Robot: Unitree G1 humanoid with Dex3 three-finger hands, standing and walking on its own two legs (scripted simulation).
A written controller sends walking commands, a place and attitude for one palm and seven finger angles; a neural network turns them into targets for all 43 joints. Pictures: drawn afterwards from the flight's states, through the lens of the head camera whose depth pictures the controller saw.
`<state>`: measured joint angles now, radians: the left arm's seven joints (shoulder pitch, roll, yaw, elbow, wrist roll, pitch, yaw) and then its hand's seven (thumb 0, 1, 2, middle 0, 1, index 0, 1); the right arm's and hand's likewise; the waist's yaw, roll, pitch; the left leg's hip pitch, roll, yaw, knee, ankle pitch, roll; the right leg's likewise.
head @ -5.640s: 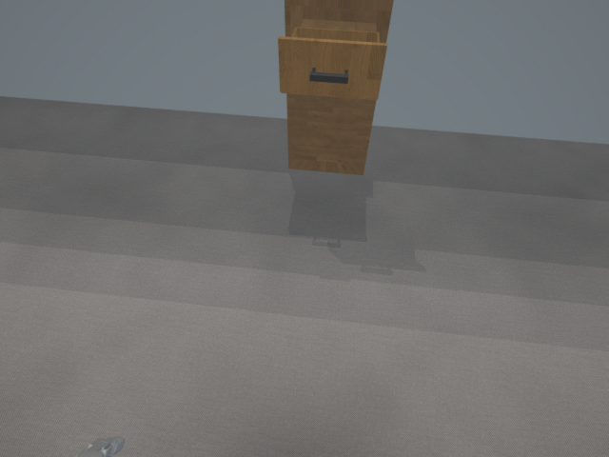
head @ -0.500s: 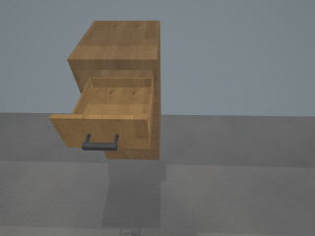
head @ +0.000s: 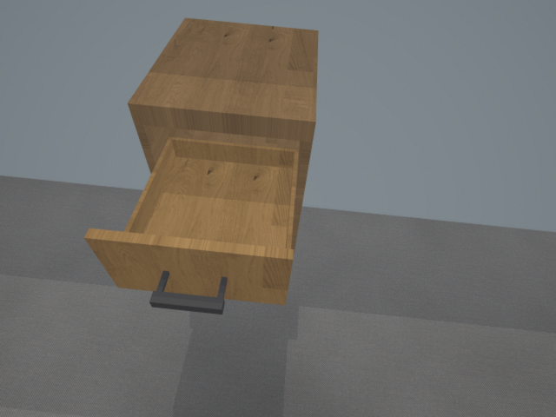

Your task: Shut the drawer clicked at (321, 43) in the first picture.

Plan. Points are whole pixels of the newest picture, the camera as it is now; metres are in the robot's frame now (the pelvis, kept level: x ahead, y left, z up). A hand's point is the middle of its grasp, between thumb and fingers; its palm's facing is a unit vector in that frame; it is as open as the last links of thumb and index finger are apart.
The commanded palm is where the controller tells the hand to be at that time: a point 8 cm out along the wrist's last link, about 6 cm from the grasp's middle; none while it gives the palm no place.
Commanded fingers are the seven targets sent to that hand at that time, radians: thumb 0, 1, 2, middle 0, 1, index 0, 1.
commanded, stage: come to a stop and stand still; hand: left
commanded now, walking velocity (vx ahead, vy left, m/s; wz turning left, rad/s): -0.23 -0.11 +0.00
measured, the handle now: (191, 291) +0.32 +0.18 -0.09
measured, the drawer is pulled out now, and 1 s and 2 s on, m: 0.30 0.30 0.30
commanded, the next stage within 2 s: look again from close up in 0.88 s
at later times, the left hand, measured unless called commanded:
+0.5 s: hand out of the picture +0.05 +0.14 -0.16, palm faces +0.06 -0.97 -0.25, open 7.4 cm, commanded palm none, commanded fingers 0.00 0.90 0.90 -0.20 -0.30 -0.20 -0.30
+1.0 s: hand out of the picture -0.06 +0.13 -0.17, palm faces +0.03 -0.98 -0.21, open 7.4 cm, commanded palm none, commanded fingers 0.00 0.90 0.90 -0.20 -0.30 -0.20 -0.30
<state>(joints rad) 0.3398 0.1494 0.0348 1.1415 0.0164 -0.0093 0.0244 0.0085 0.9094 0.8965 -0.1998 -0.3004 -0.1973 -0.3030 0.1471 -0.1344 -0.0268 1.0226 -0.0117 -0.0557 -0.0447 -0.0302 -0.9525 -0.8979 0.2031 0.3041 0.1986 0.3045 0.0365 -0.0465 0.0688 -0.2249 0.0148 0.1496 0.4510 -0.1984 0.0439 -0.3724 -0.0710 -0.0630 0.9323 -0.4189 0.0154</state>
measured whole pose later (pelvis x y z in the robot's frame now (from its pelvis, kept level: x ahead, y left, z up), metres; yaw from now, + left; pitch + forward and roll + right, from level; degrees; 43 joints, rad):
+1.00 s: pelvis -0.04 -0.04 +0.00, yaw +0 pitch +1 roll +1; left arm 0.29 0.13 0.03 1.13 0.02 -0.01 0.03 0.01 0.91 0.90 -0.20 -0.30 -0.20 -0.30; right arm 0.34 -0.11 -0.01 1.14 -0.01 -0.01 -0.04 0.00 -0.91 -0.90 0.20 0.30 0.20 0.30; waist -0.01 0.02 0.05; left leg -0.17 0.03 0.02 0.47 -0.31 -0.02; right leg -0.22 0.01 -0.06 0.49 -0.27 -0.03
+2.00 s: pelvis +0.02 -0.01 -0.01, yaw +0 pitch +0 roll +0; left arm 0.36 0.16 0.02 1.11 0.03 0.01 0.02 0.01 0.91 0.90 -0.20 -0.30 -0.20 -0.30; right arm 0.35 -0.16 0.01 1.09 -0.03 -0.04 -0.03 0.00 -0.91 -0.90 0.20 0.30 0.19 0.30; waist 0.00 -0.02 0.03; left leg -0.17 -0.01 0.11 0.53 -0.37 0.06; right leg -0.29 -0.01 -0.06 0.91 -0.54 -0.06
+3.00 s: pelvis +0.04 +0.00 -0.01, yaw +1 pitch +0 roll +2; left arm 0.34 0.18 0.00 1.02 0.02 0.02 0.02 0.01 0.91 0.90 -0.20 -0.30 -0.20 -0.30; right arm 0.32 -0.20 0.00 0.96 -0.02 0.02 0.00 0.00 -0.92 -0.90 0.20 0.30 0.20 0.30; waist 0.01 0.07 0.02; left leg -0.27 -0.01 0.09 0.51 -0.24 0.02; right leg -0.36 -0.03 0.04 0.58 -0.22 0.00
